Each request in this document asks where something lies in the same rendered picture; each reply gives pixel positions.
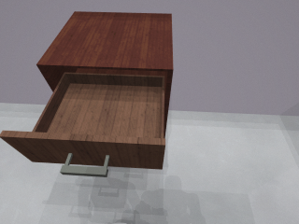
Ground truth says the drawer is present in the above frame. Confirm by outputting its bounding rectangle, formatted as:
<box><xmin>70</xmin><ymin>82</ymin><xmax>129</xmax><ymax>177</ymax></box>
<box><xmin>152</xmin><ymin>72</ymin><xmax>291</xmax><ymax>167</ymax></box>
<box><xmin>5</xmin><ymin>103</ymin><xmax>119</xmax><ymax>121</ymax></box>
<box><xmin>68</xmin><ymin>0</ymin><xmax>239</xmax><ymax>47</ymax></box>
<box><xmin>0</xmin><ymin>72</ymin><xmax>166</xmax><ymax>170</ymax></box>

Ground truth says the cabinet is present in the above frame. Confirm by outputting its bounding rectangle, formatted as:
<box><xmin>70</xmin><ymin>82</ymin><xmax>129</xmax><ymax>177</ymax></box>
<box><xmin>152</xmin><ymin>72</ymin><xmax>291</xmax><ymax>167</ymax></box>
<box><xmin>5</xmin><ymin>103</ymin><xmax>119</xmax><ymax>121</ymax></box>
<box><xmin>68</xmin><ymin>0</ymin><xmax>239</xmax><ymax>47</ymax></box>
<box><xmin>36</xmin><ymin>11</ymin><xmax>174</xmax><ymax>138</ymax></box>

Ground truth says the handle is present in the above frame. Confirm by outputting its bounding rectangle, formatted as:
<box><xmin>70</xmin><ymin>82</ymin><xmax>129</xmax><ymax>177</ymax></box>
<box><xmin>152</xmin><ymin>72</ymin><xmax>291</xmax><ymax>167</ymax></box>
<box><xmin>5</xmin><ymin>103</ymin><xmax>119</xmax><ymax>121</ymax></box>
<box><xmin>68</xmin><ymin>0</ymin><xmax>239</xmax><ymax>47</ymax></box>
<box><xmin>60</xmin><ymin>153</ymin><xmax>110</xmax><ymax>177</ymax></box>

